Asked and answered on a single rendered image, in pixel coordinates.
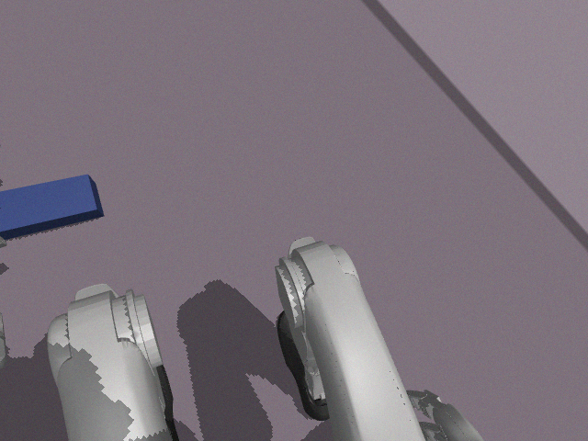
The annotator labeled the right robot foot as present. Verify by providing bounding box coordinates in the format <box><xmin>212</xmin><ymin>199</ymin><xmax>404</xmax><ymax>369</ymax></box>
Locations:
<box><xmin>277</xmin><ymin>311</ymin><xmax>330</xmax><ymax>421</ymax></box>

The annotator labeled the right robot hand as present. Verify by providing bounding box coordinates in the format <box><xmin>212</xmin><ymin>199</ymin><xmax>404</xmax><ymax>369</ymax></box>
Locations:
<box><xmin>406</xmin><ymin>390</ymin><xmax>484</xmax><ymax>441</ymax></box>

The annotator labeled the carton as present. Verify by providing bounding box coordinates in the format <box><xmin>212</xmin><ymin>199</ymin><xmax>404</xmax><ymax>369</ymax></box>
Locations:
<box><xmin>0</xmin><ymin>175</ymin><xmax>104</xmax><ymax>240</ymax></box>

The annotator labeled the left robot foot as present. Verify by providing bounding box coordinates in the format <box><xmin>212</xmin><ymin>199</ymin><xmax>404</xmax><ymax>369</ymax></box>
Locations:
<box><xmin>156</xmin><ymin>365</ymin><xmax>179</xmax><ymax>441</ymax></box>

